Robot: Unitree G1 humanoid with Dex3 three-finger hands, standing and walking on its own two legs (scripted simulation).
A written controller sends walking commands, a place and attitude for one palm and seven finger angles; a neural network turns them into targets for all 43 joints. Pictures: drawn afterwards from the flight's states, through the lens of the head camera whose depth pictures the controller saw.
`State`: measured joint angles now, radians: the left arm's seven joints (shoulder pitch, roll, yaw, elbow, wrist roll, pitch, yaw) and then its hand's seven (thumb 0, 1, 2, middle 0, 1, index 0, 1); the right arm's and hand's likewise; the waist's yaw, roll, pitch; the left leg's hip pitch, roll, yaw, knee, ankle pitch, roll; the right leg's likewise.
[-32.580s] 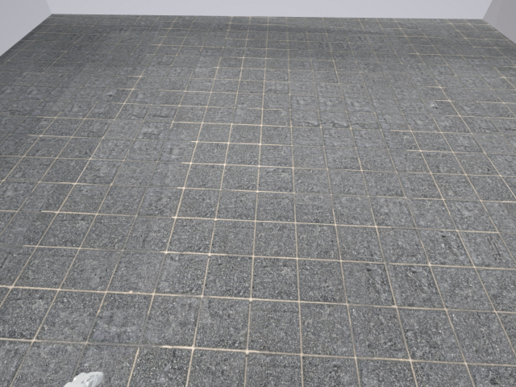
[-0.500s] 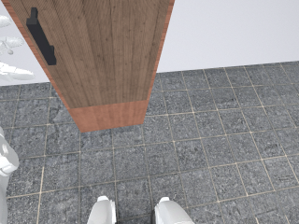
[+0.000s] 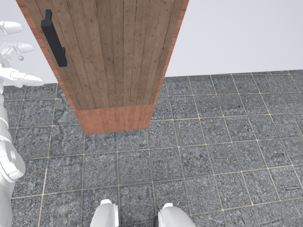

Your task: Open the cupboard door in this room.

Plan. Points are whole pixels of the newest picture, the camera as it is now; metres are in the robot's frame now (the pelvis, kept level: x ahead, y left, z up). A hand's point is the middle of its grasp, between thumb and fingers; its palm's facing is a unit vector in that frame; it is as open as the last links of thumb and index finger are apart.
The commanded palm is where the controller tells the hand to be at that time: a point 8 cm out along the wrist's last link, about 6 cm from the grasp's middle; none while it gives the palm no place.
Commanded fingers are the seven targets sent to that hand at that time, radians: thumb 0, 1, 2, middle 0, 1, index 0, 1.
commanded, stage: move the hooked fingers beside the handle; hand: left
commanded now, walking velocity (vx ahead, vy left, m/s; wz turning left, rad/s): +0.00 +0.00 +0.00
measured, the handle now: (56, 40) +0.56 +0.22 +0.09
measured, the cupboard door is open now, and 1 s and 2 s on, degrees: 0 0 0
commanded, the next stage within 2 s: slide the fingers in behind the handle in 0.26 s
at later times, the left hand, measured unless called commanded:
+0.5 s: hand (25, 55) +0.50 +0.27 +0.10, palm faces +0.09 -1.00 +0.01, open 14.0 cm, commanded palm +0.48 +0.30 +0.09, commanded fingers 0.00 -0.50 0.30 -0.30 -1.20 -0.30 -1.20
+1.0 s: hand (46, 55) +0.51 +0.23 +0.09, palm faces +0.10 -1.00 +0.01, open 14.0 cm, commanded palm +0.49 +0.26 +0.09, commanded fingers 0.00 -0.50 0.30 -0.30 -1.20 -0.30 -1.20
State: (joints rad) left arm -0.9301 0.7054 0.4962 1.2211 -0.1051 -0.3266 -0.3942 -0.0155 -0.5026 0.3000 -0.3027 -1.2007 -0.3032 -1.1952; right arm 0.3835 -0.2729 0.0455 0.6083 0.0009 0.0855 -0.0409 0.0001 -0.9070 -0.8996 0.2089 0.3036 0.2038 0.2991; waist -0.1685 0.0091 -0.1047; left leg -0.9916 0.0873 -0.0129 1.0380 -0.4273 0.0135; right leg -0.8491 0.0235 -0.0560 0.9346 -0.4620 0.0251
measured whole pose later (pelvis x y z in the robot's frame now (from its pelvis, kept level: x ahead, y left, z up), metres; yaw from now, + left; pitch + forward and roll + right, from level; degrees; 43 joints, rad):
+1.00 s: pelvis +0.00 -0.01 +0.00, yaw +0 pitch +21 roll -4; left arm -0.92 0.60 0.46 1.20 -0.09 -0.34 -0.27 -0.02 -0.50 0.30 -0.30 -1.20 -0.30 -1.20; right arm 0.40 -0.26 0.04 0.62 -0.01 0.08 -0.02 0.00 -0.91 -0.90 0.21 0.30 0.20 0.30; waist -0.17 0.03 -0.11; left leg -0.98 0.09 -0.01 1.03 -0.43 0.00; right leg -0.85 0.03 -0.05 0.95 -0.47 0.02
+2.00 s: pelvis +0.00 -0.02 +0.00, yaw +0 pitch +21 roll -3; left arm -0.93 0.51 0.41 1.19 -0.07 -0.38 -0.16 -0.02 -0.50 0.30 -0.30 -1.20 -0.30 -1.20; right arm 0.40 -0.26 0.02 0.64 -0.01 0.07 0.00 0.00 -0.91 -0.90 0.21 0.30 0.20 0.30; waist -0.17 0.03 -0.12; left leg -0.97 0.09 -0.01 1.03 -0.42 -0.01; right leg -0.85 0.03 -0.05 0.97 -0.48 0.00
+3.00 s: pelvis +0.00 -0.01 +0.00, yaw +0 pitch +21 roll -3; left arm -0.89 0.49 0.42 1.15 -0.09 -0.38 -0.16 0.01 0.75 0.82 -0.36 -1.35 -0.38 -1.34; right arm 0.41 -0.25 0.02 0.64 -0.01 0.08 0.00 0.00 -0.91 -0.90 0.21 0.30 0.20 0.30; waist -0.17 0.04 -0.12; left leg -0.96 0.09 0.00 1.02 -0.43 0.00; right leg -0.84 0.03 -0.04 0.96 -0.48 0.01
